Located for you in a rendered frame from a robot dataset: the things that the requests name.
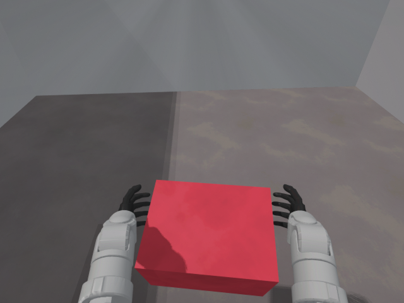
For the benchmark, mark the robot left forearm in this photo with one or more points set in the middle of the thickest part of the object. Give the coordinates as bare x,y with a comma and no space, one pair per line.
109,279

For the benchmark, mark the robot right forearm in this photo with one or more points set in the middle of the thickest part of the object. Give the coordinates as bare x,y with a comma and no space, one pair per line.
313,261

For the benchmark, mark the left robot hand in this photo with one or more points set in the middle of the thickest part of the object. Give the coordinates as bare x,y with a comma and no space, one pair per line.
129,205

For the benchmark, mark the carton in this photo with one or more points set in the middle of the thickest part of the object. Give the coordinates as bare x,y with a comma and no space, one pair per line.
212,237

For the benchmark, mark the right robot hand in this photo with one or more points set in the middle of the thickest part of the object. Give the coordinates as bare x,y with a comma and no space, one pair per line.
295,204

